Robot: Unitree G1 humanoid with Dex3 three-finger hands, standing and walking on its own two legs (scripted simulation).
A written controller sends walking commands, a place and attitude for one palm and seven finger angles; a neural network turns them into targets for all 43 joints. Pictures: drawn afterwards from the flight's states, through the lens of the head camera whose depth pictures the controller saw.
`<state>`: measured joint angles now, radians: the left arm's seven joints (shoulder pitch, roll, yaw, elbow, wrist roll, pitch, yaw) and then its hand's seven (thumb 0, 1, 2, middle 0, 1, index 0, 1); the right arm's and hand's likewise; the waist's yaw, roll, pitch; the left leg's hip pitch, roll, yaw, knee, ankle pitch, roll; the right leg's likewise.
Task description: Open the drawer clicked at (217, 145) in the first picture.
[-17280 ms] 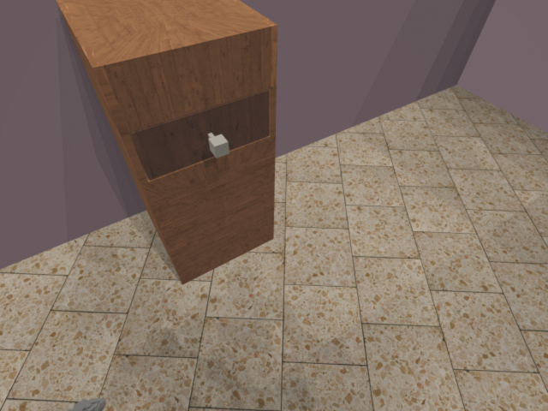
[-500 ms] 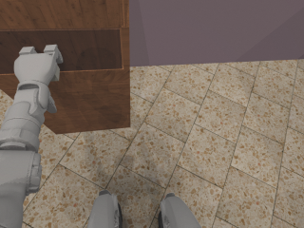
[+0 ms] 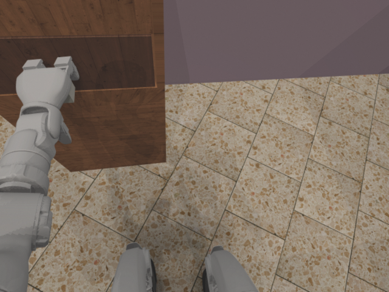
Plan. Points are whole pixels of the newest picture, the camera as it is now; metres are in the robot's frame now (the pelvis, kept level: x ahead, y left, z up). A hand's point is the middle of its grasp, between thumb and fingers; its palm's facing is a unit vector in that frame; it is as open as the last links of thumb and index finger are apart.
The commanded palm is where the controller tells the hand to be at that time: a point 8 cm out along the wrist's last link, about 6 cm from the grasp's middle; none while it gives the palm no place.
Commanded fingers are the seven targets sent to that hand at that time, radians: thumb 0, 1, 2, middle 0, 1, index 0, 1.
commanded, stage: close the thumb around the handle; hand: left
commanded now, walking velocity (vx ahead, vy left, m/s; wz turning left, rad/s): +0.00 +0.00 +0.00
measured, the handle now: (61, 82) +0.56 +0.24 +0.01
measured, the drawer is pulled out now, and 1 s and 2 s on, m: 0.00 0.01 0.14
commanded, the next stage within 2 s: pull the drawer open in 0.62 s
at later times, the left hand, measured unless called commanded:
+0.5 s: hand (59, 103) +0.51 +0.25 -0.01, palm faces -0.07 -0.06 -1.00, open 7.9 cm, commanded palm +0.51 +0.24 +0.05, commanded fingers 0.00 0.90 0.90 -0.40 -1.35 -0.40 -1.35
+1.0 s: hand (59, 107) +0.50 +0.24 -0.01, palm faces -0.07 -0.07 -0.99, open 7.8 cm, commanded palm +0.47 +0.24 +0.05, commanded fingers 0.00 0.90 0.90 -0.40 -1.35 -0.40 -1.35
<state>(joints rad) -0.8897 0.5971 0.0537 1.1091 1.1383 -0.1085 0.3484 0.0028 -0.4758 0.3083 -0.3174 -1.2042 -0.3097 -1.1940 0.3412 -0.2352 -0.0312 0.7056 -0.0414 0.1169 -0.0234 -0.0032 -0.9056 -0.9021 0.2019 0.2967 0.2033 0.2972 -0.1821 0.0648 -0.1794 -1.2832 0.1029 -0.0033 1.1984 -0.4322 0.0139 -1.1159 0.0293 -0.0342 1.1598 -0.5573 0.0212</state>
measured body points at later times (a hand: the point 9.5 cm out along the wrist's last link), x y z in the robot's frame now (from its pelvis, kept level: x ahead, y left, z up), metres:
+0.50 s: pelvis +0.00 +0.00 +0.00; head +0.16 +0.02 +0.42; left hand +0.51 +0.25 +0.04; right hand +0.00 -0.27 -0.11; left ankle +0.05 +0.11 -0.63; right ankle -0.01 -0.14 -0.63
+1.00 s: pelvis +0.02 +0.00 +0.01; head +0.17 +0.02 +0.44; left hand +0.50 +0.25 +0.04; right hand +0.01 -0.27 -0.11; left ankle +0.05 +0.11 -0.63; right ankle -0.01 -0.14 -0.63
